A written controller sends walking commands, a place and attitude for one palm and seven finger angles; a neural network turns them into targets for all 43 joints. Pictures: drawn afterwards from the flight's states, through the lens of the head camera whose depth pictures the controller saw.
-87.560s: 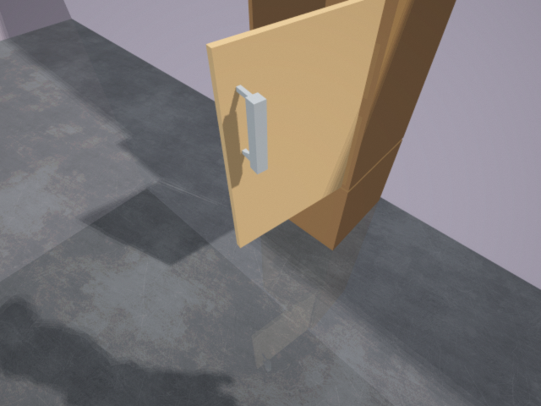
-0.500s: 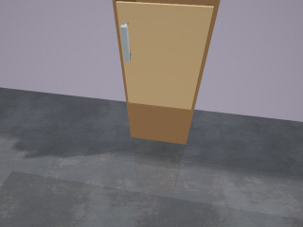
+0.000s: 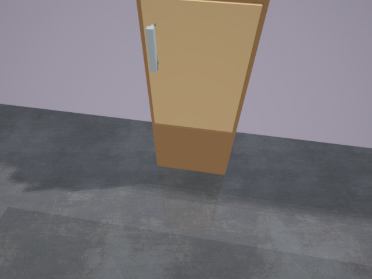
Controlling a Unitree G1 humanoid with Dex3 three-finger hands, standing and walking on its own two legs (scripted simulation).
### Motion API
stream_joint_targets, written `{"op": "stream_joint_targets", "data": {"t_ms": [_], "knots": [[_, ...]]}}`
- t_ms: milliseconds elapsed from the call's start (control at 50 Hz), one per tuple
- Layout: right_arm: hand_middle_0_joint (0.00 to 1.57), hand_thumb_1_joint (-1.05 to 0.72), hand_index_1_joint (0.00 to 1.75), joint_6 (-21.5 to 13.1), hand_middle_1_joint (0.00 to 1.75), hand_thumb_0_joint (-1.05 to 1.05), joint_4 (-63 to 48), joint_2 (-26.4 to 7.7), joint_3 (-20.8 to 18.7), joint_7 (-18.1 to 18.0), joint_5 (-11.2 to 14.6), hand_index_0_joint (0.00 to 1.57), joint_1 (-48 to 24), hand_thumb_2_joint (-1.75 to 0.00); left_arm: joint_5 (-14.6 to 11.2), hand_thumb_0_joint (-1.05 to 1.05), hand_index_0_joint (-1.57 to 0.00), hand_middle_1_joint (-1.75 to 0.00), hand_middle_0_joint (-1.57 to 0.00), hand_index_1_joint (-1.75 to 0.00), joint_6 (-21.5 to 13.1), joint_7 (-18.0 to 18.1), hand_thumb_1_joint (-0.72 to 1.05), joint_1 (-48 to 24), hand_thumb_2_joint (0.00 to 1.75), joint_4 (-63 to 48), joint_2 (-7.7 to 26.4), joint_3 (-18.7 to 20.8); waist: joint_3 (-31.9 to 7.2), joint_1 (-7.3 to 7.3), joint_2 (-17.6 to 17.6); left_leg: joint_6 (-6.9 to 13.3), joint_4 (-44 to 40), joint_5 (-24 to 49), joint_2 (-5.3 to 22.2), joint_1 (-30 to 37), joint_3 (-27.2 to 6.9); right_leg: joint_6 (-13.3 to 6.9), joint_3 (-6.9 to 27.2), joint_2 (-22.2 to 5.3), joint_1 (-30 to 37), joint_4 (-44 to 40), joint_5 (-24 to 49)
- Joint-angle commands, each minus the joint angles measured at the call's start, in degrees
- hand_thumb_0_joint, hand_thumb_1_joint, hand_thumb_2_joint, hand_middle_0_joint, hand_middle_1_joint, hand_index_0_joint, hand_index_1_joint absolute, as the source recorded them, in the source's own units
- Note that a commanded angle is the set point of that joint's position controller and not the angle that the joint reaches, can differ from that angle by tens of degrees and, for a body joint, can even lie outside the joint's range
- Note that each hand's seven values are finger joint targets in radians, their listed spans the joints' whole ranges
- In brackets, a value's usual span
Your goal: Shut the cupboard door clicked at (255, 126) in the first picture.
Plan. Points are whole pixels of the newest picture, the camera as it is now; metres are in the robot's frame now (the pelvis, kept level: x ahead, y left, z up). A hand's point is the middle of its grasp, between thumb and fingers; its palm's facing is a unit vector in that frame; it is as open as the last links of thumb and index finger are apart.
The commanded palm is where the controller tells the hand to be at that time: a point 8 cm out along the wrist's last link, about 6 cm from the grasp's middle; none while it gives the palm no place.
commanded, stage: look to check the result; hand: left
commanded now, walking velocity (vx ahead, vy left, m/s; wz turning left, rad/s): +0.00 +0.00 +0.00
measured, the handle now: (153, 48) +0.89 +0.17 +0.08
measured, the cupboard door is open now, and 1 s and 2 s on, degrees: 0 0 0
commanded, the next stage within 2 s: stand and wait in 0.36 s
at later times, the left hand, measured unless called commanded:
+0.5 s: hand out of the picture +0.02 +0.18 -0.17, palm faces +0.02 -0.98 -0.21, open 7.3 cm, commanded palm none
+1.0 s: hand out of the picture +0.05 +0.19 -0.17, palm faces +0.02 -0.97 -0.24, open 7.3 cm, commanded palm none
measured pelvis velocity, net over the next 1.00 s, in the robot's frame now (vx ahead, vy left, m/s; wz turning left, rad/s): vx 0.03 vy -0.01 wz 0.01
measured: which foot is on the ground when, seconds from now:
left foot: down 0.00-1.00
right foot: down 0.00-1.00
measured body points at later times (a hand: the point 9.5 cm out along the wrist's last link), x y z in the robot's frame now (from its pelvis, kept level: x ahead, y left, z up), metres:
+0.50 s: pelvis +0.01 +0.00 +0.00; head +0.01 -0.01 +0.45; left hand +0.02 +0.23 -0.15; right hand +0.01 -0.25 -0.16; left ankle +0.02 +0.09 -0.74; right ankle +0.02 -0.12 -0.74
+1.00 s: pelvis +0.03 -0.01 +0.00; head +0.03 -0.01 +0.45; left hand +0.05 +0.24 -0.15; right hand +0.06 -0.26 -0.15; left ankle +0.02 +0.09 -0.74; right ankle +0.02 -0.12 -0.74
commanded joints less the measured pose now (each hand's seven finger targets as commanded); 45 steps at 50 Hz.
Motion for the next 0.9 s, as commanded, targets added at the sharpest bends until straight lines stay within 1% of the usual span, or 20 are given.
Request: {"op": "stream_joint_targets", "data": {"t_ms": [0,20,40,80,120,180,220,260,320,340,420,500,540,580,600,620,720,780,820,880], "knots": [[0.20,-0.90,0.30,-0.9,0.30,0.00,-1.3,-6.3,-1.2,-0.2,0.2,0.20,3.0,-0.90,0.1,0.00,-0.20,-0.30,-0.20,-0.30,-0.9,0.6,0.90,3.0,0.90,-1.4,6.8,0.9,4.3,-0.43,-0.7,0.0,-6.6,-3.2,6.4,-1.1,-8.0,-2.5,5.6,-4.6,-3.5,-5.8,-1.8],[0.20,-0.90,0.30,-0.8,0.30,0.00,-1.5,-7.0,-1.2,-0.1,0.3,0.20,2.8,-0.90,0.1,0.00,-0.20,-0.30,-0.20,-0.30,-1.0,0.6,0.90,3.1,0.90,-1.4,7.4,0.9,4.2,-0.28,-0.6,0.1,-6.3,-2.6,6.4,-0.6,-7.9,-2.6,5.6,-4.5,-3.8,-5.9,-1.7],[0.20,-0.90,0.30,-0.9,0.30,0.00,-1.3,-6.6,-1.2,-0.1,0.2,0.20,2.6,-0.90,0.1,0.00,-0.20,-0.30,-0.20,-0.30,-1.0,0.6,0.90,2.6,0.90,-1.4,7.3,1.0,4.2,-0.45,-0.9,0.1,-6.6,-2.4,6.6,-0.6,-7.9,-2.6,5.5,-4.6,-3.5,-5.8,-1.3],[0.20,-0.90,0.30,-0.9,0.30,0.00,-1.4,-7.0,-1.2,-0.1,0.2,0.20,2.2,-0.90,0.1,0.00,-0.20,-0.30,-0.20,-0.30,-1.0,0.5,0.90,2.3,0.90,-1.5,7.6,0.9,3.8,-0.36,-0.5,0.1,-6.6,-1.6,6.5,-0.3,-7.9,-2.6,5.7,-4.7,-3.0,-5.9,-0.6],[0.20,-0.90,0.30,-0.9,0.30,0.00,-1.5,-7.7,-1.3,0.0,0.3,0.20,1.4,-0.90,0.1,0.00,-0.20,-0.30,-0.20,-0.30,-1.0,0.5,0.90,2.1,0.90,-1.5,8.4,0.9,4.5,-0.27,-0.5,0.0,-6.5,-1.1,6.7,0.2,-7.8,-2.6,5.7,-4.6,-3.6,-6.0,-0.6],[0.20,-0.90,0.30,-0.7,0.30,0.00,-1.3,-7.9,-1.2,0.0,0.1,0.20,0.9,-0.90,0.1,0.00,-0.20,-0.30,-0.20,-0.30,-0.9,0.5,0.90,1.2,0.90,-1.6,8.4,0.9,5.3,-0.41,-0.3,-0.1,-7.3,-3.0,6.8,-0.4,-8.0,-2.5,5.8,-4.6,-3.6,-6.4,-1.7],[0.20,-0.90,0.30,-0.9,0.30,0.00,-1.6,-8.9,-1.3,0.1,0.3,0.20,0.3,-0.90,0.1,0.00,-0.20,-0.30,-0.20,-0.30,-1.0,0.4,0.90,0.9,0.90,-1.9,9.5,1.0,4.4,-0.26,-0.3,0.0,-7.1,-1.8,6.9,0.3,-7.9,-2.5,5.8,-4.6,-3.1,-6.3,-0.8],[0.20,-0.90,0.30,-1.0,0.30,0.00,-1.5,-8.7,-1.2,0.1,0.1,0.20,-0.3,-0.90,0.1,0.00,-0.20,-0.30,-0.20,-0.30,-0.9,0.3,0.90,0.2,0.90,-1.8,9.3,1.0,3.8,-0.30,0.0,-0.1,-7.6,-1.7,6.9,0.5,-8.0,-2.4,5.7,-4.7,-2.3,-6.2,-0.3],[0.20,-0.90,0.30,-1.0,0.30,0.00,-1.8,-9.9,-1.3,0.2,0.3,0.20,-1.2,-0.90,0.1,0.00,-0.20,-0.30,-0.20,-0.30,-1.0,0.3,0.90,-0.4,0.90,-2.1,10.4,1.1,4.4,-0.06,-0.5,-0.1,-7.6,-0.9,7.0,0.6,-8.1,-2.4,5.8,-4.7,-2.4,-6.5,0.1],[0.20,-0.90,0.30,-1.0,0.30,0.00,-1.6,-9.6,-1.3,0.2,0.2,0.20,-1.4,-0.90,0.1,0.00,-0.20,-0.30,-0.20,-0.30,-1.0,0.2,0.90,-0.9,0.90,-2.0,10.4,1.0,4.3,-0.27,-0.4,-0.2,-7.7,-0.9,7.0,0.4,-8.0,-2.4,5.7,-4.9,-2.1,-6.6,-0.1],[0.20,-0.90,0.30,-1.0,0.30,0.00,-1.7,-10.7,-1.3,0.3,0.2,0.20,-2.2,-0.90,0.1,0.00,-0.20,-0.30,-0.20,-0.30,-1.0,0.2,0.90,-1.5,0.90,-2.3,11.2,1.2,3.9,-0.06,-0.7,-0.2,-7.6,-0.5,6.9,0.9,-8.1,-2.5,5.9,-4.9,-1.8,-7.0,-0.2],[0.20,-0.90,0.30,-1.1,0.30,0.00,-1.6,-10.9,-1.2,0.3,0.1,0.20,-3.3,-0.90,0.0,0.00,-0.20,-0.30,-0.20,-0.30,-1.2,0.1,0.90,-2.5,0.90,-2.3,11.6,1.1,2.7,-0.12,0.3,-0.3,-7.4,1.6,6.9,1.7,-8.0,-2.5,6.0,-5.2,-0.5,-7.1,1.6],[0.20,-0.90,0.30,-1.2,0.30,0.00,-1.6,-11.2,-1.2,0.3,0.1,0.20,-3.7,-0.90,0.0,0.00,-0.20,-0.30,-0.20,-0.30,-1.3,0.1,0.90,-2.9,0.90,-2.3,11.9,1.2,2.2,-0.14,-0.3,-0.3,-7.3,2.6,7.1,2.0,-8.0,-2.5,5.8,-5.4,0.0,-7.2,2.2],[0.20,-0.90,0.30,-1.2,0.30,0.00,-1.6,-11.5,-1.2,0.3,0.1,0.20,-4.1,-0.90,0.0,0.00,-0.20,-0.30,-0.20,-0.30,-1.3,0.0,0.90,-3.2,0.90,-2.4,12.1,1.1,2.0,-0.12,0.3,-0.4,-7.4,3.4,7.1,2.5,-8.0,-2.5,5.9,-5.4,0.2,-7.3,2.9],[0.20,-0.90,0.30,-1.3,0.30,0.00,-1.6,-11.7,-1.2,0.3,0.1,0.20,-4.1,-0.90,0.0,0.00,-0.20,-0.30,-0.20,-0.30,-1.4,0.1,0.90,-3.5,0.90,-2.3,12.3,1.2,1.3,-0.24,-0.1,-0.4,-7.3,4.0,7.2,2.7,-8.0,-2.5,5.9,-5.3,0.8,-7.2,3.5],[0.20,-0.90,0.30,-1.3,0.30,0.00,-1.6,-12.2,-1.3,0.3,0.3,0.20,-4.4,-0.90,0.0,0.00,-0.20,-0.30,-0.20,-0.30,-1.4,0.1,0.90,-3.4,0.90,-2.5,12.8,1.3,1.2,-0.08,-0.1,-0.3,-7.2,5.3,7.3,3.2,-8.1,-2.6,5.9,-5.3,0.7,-7.1,4.5],[0.20,-0.90,0.30,-1.3,0.30,0.00,-1.6,-12.6,-1.2,0.3,0.3,0.20,-5.3,-0.90,0.0,0.00,-0.20,-0.30,-0.20,-0.30,-1.4,0.0,0.90,-3.8,0.90,-2.3,13.2,1.3,1.4,-0.01,0.3,-0.4,-7.4,5.6,7.4,3.5,-8.0,-2.5,5.7,-5.5,1.1,-7.6,4.8],[0.20,-0.90,0.30,-1.2,0.30,0.00,-1.3,-12.6,-1.2,0.3,0.1,0.20,-5.6,-0.90,0.0,0.00,-0.20,-0.30,-0.20,-0.30,-1.4,0.0,0.90,-4.5,0.90,-2.2,13.3,1.2,2.1,-0.16,-0.1,-0.5,-7.8,5.0,7.3,3.2,-8.1,-2.5,5.7,-5.7,1.4,-8.0,4.5],[0.20,-0.90,0.30,-1.2,0.30,0.00,-1.5,-13.3,-1.2,0.4,0.3,0.20,-6.0,-0.90,0.0,0.00,-0.20,-0.30,-0.20,-0.30,-1.6,0.0,0.90,-4.5,0.90,-2.4,13.8,1.2,1.6,-0.12,-0.6,-0.5,-7.5,5.7,7.4,3.8,-8.1,-2.5,5.7,-5.7,1.4,-8.1,5.2],[0.20,-0.90,0.30,-1.3,0.30,0.00,-1.4,-13.3,-1.1,0.4,0.1,0.20,-6.2,-0.90,0.0,0.00,-0.20,-0.30,-0.20,-0.30,-1.5,-0.1,0.90,-5.1,0.90,-2.2,13.6,1.2,1.5,-0.21,0.3,-0.6,-8.0,5.9,7.4,3.7,-8.3,-2.5,5.7,-5.7,2.1,-8.1,5.1]]}}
